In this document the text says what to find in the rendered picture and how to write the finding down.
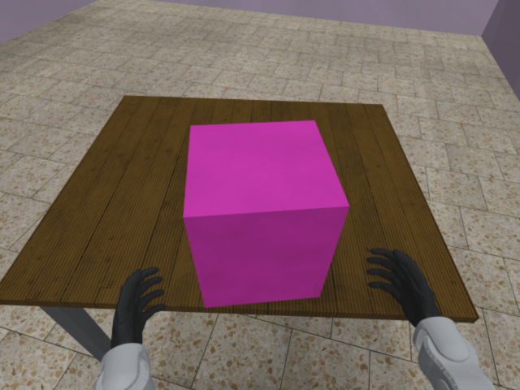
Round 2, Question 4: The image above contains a robot right forearm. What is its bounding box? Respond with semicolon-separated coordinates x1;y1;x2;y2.
413;317;496;390

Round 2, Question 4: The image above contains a table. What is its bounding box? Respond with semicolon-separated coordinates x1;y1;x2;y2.
0;95;479;362

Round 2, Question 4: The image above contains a carton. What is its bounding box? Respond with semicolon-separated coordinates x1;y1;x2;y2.
183;120;349;308

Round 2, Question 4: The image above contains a robot left hand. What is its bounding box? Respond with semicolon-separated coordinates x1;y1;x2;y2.
110;266;166;349

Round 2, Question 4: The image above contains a robot left forearm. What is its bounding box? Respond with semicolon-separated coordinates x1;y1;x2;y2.
93;343;156;390

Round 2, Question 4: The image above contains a robot right hand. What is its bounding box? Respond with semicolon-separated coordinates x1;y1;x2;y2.
366;248;442;328

